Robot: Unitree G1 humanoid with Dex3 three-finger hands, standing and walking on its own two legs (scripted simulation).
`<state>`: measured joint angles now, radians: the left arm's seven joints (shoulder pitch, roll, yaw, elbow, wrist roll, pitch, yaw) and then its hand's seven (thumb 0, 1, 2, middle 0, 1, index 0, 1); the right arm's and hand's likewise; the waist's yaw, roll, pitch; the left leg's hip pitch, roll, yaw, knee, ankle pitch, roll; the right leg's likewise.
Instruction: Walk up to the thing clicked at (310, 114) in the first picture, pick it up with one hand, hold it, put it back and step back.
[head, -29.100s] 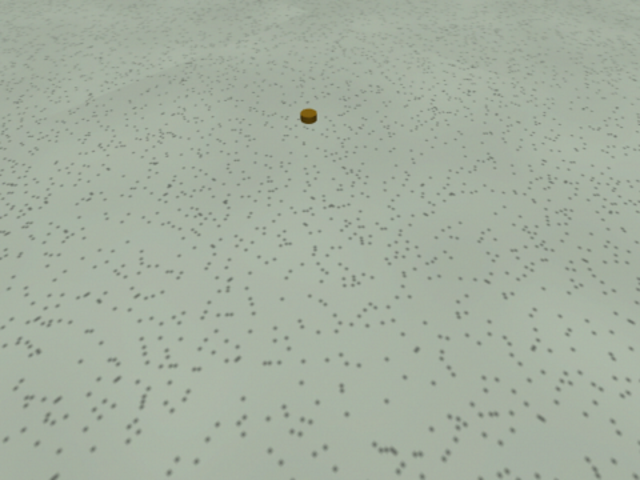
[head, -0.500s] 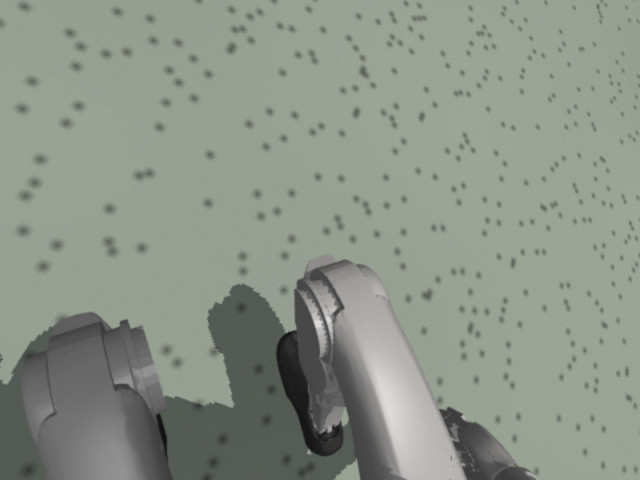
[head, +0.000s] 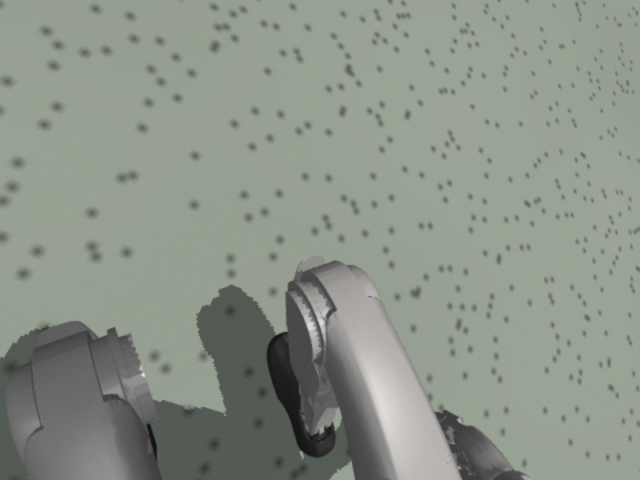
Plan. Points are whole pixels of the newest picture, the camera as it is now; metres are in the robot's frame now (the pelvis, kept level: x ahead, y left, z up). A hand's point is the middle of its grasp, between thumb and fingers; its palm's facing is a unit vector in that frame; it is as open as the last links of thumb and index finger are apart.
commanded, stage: approach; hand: left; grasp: from above
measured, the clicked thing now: out of the picture +0.49 +0.35 -0.30
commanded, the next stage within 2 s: rest palm in 0.38 s
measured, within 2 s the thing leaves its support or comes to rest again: neither
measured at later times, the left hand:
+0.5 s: hand out of the picture +0.45 +0.37 -0.19, palm faces -0.55 -0.16 -0.82, open 14.1 cm
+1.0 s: hand out of the picture +0.47 +0.35 -0.24, palm faces -0.42 -0.12 -0.90, open 14.1 cm
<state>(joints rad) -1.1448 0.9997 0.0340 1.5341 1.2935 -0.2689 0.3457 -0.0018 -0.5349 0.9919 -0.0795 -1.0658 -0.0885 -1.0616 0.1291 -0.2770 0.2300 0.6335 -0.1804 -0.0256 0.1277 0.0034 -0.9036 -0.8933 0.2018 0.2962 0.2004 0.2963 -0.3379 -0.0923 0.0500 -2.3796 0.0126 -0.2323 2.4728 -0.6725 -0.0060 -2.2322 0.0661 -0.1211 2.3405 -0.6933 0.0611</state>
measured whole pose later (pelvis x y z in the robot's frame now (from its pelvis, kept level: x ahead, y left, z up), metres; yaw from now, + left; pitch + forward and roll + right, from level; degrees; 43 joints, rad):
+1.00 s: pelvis +0.00 +0.01 -0.01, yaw -2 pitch +29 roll -15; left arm -1.18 1.10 0.08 1.73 1.31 -0.19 0.53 0.00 -0.50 0.95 -0.08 -1.02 -0.09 -1.01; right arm 0.09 -0.31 0.32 0.61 -0.23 -0.13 0.15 0.00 -0.90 -0.90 0.20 0.30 0.20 0.30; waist -0.40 -0.14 0.15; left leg -2.40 0.03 -0.25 2.53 -0.68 0.01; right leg -2.24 0.09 -0.14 2.37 -0.68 0.07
